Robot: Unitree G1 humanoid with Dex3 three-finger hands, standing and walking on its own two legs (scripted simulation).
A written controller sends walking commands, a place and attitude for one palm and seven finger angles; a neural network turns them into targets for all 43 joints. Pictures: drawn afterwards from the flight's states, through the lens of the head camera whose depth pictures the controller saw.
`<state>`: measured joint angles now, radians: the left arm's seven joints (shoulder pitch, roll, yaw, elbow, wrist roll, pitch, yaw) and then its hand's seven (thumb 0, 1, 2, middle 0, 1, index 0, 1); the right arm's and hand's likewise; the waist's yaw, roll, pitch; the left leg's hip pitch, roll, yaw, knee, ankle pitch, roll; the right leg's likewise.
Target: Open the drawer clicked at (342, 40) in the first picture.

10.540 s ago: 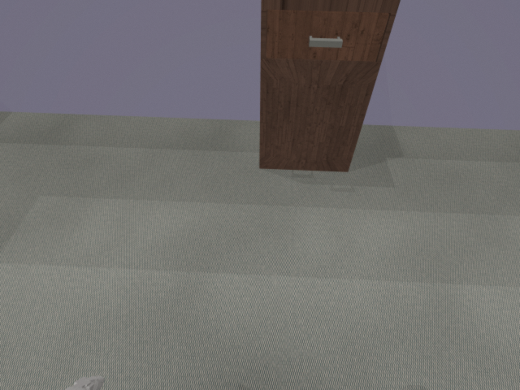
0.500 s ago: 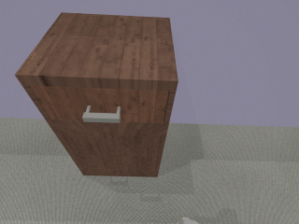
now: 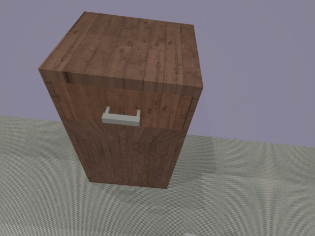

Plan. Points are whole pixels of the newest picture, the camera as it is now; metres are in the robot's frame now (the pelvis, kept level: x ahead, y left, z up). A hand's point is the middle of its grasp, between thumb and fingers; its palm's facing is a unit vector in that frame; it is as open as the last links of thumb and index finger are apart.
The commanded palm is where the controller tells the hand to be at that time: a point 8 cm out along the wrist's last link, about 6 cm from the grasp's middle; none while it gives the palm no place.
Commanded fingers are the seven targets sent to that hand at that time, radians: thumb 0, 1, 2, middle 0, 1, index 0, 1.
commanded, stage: come to a stop and stand still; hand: left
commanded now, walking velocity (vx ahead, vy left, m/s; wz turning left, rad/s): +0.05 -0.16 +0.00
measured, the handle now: (122, 115) +0.50 +0.15 -0.04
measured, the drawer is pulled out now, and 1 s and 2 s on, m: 0.00 0.00 0.00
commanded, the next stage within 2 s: look again from close up in 1.06 s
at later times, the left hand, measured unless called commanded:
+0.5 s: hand out of the picture +0.01 +0.16 -0.17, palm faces -0.01 -0.98 -0.21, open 7.3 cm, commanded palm none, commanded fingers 0.00 0.90 0.90 -0.20 -0.30 -0.20 -0.30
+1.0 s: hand out of the picture -0.07 +0.08 -0.17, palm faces +0.06 -0.99 -0.11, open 7.3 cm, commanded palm none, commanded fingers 0.00 0.90 0.90 -0.20 -0.30 -0.20 -0.30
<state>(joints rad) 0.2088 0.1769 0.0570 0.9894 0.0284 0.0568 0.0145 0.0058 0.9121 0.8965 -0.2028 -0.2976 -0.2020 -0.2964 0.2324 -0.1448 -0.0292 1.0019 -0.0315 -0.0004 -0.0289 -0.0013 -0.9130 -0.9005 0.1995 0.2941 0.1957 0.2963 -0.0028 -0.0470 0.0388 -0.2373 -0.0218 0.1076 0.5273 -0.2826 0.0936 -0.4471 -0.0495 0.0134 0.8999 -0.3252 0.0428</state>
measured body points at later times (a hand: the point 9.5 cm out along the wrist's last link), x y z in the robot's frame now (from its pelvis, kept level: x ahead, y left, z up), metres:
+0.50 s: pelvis -0.02 -0.01 +0.00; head -0.01 -0.02 +0.45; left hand +0.01 +0.21 -0.15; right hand -0.10 -0.22 -0.16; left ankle +0.01 +0.05 -0.74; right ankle -0.04 -0.16 -0.74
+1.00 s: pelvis -0.02 -0.05 +0.01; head -0.02 -0.05 +0.46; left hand -0.07 +0.13 -0.16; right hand -0.03 -0.26 -0.16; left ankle +0.01 +0.05 -0.74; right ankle -0.04 -0.16 -0.74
